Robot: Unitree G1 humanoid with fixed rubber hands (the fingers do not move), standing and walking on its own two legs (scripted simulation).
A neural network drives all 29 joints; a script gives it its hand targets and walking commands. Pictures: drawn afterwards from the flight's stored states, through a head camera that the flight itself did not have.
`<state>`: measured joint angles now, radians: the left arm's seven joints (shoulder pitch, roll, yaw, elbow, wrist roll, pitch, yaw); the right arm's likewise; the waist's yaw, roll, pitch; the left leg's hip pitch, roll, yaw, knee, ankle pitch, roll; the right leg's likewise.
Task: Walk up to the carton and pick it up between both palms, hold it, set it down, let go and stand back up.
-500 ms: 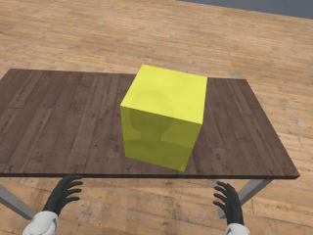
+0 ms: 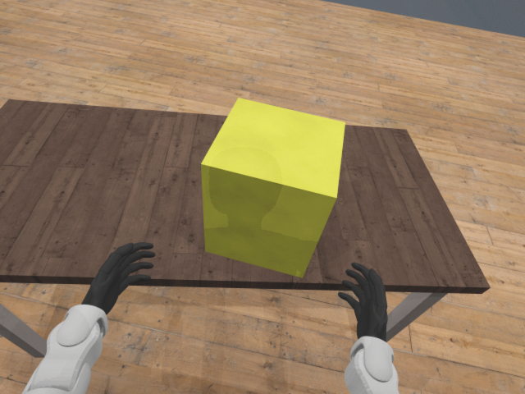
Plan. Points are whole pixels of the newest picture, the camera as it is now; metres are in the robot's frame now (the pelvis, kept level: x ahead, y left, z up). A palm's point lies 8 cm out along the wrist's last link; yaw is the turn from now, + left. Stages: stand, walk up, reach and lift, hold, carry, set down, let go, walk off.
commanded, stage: reach and lift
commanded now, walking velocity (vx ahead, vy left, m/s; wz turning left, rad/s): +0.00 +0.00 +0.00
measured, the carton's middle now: (271, 190) +0.48 +0.01 +0.01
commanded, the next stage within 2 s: none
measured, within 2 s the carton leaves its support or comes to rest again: neither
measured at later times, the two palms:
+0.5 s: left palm (123, 230) +0.32 +0.24 +0.05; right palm (378, 270) +0.30 -0.16 +0.05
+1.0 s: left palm (137, 176) +0.38 +0.23 +0.10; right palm (384, 228) +0.35 -0.16 +0.09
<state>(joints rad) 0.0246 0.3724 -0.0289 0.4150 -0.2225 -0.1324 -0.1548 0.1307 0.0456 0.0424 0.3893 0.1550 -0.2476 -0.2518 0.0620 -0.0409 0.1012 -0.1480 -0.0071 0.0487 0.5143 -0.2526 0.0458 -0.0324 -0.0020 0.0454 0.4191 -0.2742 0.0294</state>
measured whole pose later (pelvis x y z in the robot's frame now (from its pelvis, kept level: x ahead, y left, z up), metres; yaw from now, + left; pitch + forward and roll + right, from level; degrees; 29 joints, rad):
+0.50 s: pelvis +0.01 +0.00 +0.00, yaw -1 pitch -5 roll -2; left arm -0.19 0.36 0.03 0.39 -0.21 0.07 -0.14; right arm -0.10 -0.04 0.05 0.35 0.22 -0.06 -0.30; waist 0.03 -0.02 0.08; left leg -0.15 0.00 0.06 0.47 -0.25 0.04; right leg -0.02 0.00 0.05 0.35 -0.25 0.04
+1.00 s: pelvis +0.00 -0.01 +0.01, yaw +0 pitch -1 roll -1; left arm -0.59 0.40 0.08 0.65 -0.22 0.20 -0.13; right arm -0.42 -0.05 0.01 0.42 0.23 0.15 -0.32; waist -0.02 -0.03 0.06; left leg -0.23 0.00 0.05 0.44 -0.19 0.04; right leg -0.12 0.00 0.05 0.35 -0.21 0.03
